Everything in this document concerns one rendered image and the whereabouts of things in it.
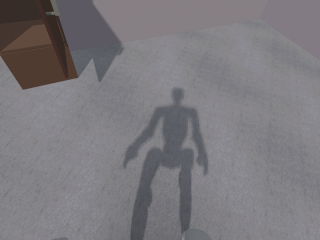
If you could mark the robot right thigh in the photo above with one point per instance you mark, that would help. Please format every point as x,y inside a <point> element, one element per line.
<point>194,234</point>

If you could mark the cupboard door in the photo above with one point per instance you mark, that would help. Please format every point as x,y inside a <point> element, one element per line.
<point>54,33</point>

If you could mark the handle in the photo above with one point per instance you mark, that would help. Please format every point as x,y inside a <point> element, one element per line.
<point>56,11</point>

